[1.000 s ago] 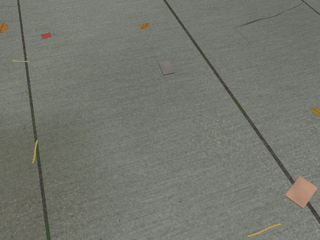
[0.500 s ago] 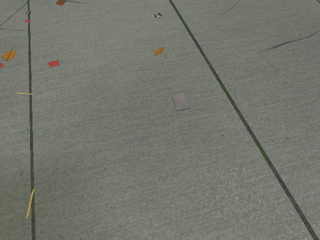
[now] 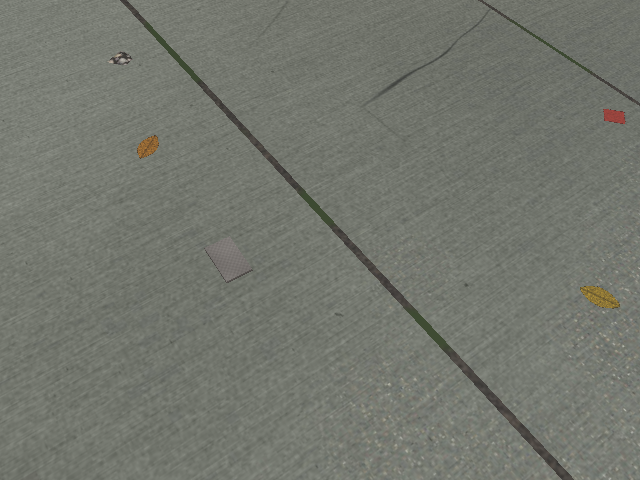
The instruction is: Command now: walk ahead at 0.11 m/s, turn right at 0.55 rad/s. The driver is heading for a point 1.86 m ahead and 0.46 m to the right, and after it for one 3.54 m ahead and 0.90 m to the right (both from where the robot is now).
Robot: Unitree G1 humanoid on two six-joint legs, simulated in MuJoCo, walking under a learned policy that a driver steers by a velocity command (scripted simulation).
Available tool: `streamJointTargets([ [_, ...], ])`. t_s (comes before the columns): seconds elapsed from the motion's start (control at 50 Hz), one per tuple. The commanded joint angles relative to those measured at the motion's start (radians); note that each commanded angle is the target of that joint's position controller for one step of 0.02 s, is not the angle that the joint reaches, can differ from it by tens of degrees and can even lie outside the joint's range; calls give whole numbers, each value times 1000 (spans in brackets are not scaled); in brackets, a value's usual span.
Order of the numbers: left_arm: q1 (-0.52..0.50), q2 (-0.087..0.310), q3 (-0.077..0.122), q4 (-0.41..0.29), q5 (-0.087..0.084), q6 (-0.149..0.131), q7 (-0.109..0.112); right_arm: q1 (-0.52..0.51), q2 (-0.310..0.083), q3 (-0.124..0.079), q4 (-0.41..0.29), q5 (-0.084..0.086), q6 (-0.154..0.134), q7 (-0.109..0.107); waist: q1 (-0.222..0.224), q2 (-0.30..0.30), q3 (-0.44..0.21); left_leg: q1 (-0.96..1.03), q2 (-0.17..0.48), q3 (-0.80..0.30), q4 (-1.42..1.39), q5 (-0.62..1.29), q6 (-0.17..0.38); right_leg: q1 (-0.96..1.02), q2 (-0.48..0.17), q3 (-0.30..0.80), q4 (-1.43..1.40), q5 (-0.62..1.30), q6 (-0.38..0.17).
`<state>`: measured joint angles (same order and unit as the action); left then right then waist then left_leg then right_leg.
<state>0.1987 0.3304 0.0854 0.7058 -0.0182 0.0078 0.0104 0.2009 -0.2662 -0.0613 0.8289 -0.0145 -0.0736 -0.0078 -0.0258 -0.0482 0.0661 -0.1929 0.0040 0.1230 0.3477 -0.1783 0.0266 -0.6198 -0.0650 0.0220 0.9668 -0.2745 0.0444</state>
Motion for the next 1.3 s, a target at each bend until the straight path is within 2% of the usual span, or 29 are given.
streamJointTargets([
  [0.02,62,12,-1,-69,7,1,-21,-109,-168,-39,-76,11,4,-22,41,155,-129,46,248,-44,-76,652,164,119,-10,-16,-159,162,0],
  [0.12,35,64,22,-113,11,19,-57,-108,-194,-48,-55,47,33,-22,46,149,-123,90,273,-13,66,546,126,209,22,-52,-343,141,-55],
  [0.16,131,109,46,-93,20,12,-50,-95,-168,-42,-46,53,40,-23,96,94,-157,42,202,31,275,509,57,389,80,-75,-506,291,-110],
  [0.18,166,211,74,-106,25,5,-26,-34,-143,-33,-49,18,39,-17,96,-98,-205,-114,109,67,513,215,-33,573,-60,124,-541,866,-181],
  [0.2,121,276,67,-149,59,4,-11,21,-83,-8,-66,-25,44,-9,31,-292,-276,-384,-54,5,856,-547,-110,721,-336,492,-510,1298,-403],
  [0.22,115,216,50,-162,61,-4,-21,11,-130,-15,-46,-2,57,-4,78,-167,-426,-366,-43,-203,977,-548,-100,696,-347,508,-536,1189,-449],
  [0.24,40,198,47,-174,48,-7,-25,-19,-158,-23,-48,26,74,-8,62,-95,-355,-390,-25,-216,1009,-484,-83,624,-287,414,-540,1015,-400],
  [0.28,-37,146,33,-174,14,8,-10,-56,-154,-27,-37,12,101,-35,39,-2,-240,-412,-1,-225,939,-348,-87,485,-191,332,-574,699,-299],
  [0.34,-61,134,24,-179,29,27,12,-19,-131,-26,-32,16,117,-42,5,-62,-238,-318,-48,-213,879,-258,-107,380,-131,305,-606,546,-271],
  [0.42,-66,133,29,-181,27,31,34,-33,-107,-18,-33,25,117,-44,26,-114,-230,-272,-49,-216,631,-198,-111,373,-97,365,-664,103,-235],
  [0.48,-65,151,40,-177,28,37,34,-15,-116,-22,-26,24,109,-29,36,-163,-212,-171,-57,-204,458,-210,-93,336,-85,422,-710,-93,-210],
  [0.56,-53,139,41,-158,9,50,35,114,-125,-33,27,25,94,-1,10,-176,-191,-23,-61,-141,198,-152,-23,297,-65,442,-718,-232,-160],
  [0.58,-44,120,36,-152,5,50,37,150,-127,-35,44,14,93,0,-1,-148,-170,30,-39,-141,103,-139,8,246,-16,388,-667,-268,-118],
  [0.6,-9,88,29,-142,7,50,35,165,-186,-46,35,-6,92,-4,11,31,-141,57,157,-355,-34,-240,72,141,80,275,-428,-308,-66],
  [0.62,-66,110,45,-183,0,36,31,84,-279,-63,5,-34,85,1,22,338,-43,-116,367,-670,-159,-204,220,2,257,115,-156,-322,-29],
  [0.64,-54,159,61,-158,7,25,32,-33,-250,-50,-47,-57,68,-5,40,281,-19,-198,368,-672,-156,-178,246,30,205,224,31,-287,-22],
  [0.66,0,163,66,-114,10,30,28,-122,-200,-38,-70,-33,60,-14,84,209,-22,-188,296,-540,-127,-135,187,62,214,225,127,-204,-23],
  [0.7,63,97,48,-61,28,45,34,-153,-134,-16,-80,12,54,-23,90,179,-27,-117,219,-418,-89,-56,136,71,210,210,240,-117,9],
  [0.76,16,53,25,-60,10,40,35,-68,-73,12,-61,10,55,-30,44,187,-27,-2,179,-342,-69,-11,148,81,174,184,149,-82,42],
  [0.8,-38,24,8,-67,7,33,36,-8,-86,15,-38,5,56,-33,2,220,-34,98,176,-342,-50,-1,148,109,122,155,-74,-88,58],
  [0.84,-61,3,-7,-68,9,29,29,10,-141,4,-27,9,65,-32,-21,257,-44,90,180,-336,-33,51,147,235,77,55,-278,-159,68],
  [0.88,-34,31,-2,-44,-2,26,25,36,-180,-7,-17,16,77,-28,-27,254,-41,79,186,-355,6,147,150,326,90,4,-452,-131,60],
  [0.92,25,52,1,0,3,25,25,65,-170,-4,2,33,71,-20,-2,206,-41,48,175,-348,32,288,114,459,75,26,-683,140,20],
  [0.94,49,86,6,6,11,28,32,74,-156,1,5,25,54,-12,-2,151,-80,5,168,-333,45,319,75,556,22,86,-667,280,-12],
  [0.96,65,152,18,14,17,32,40,82,-147,3,-8,3,31,5,-37,15,-137,-41,110,-263,74,306,39,636,-33,119,-536,521,-50],
  [0.98,64,118,16,31,18,33,30,48,-129,6,-4,4,19,9,-12,-29,-176,2,52,-186,73,206,-1,589,-11,96,-505,427,-83],
  [1.02,40,38,-5,39,35,26,18,-49,-105,11,-5,7,29,4,18,3,-148,34,31,-153,105,112,-30,502,0,105,-548,279,-73],
  [1.12,13,33,-19,68,31,2,17,-43,-96,11,28,3,69,-14,-2,-20,-30,29,26,-154,90,18,-33,367,12,113,-593,97,-56],
  [1.3,25,32,-34,143,29,-20,21,-36,-105,6,106,7,69,-23,3,27,-15,25,27,-156,76,3,-47,353,29,104,-603,23,-57],
])
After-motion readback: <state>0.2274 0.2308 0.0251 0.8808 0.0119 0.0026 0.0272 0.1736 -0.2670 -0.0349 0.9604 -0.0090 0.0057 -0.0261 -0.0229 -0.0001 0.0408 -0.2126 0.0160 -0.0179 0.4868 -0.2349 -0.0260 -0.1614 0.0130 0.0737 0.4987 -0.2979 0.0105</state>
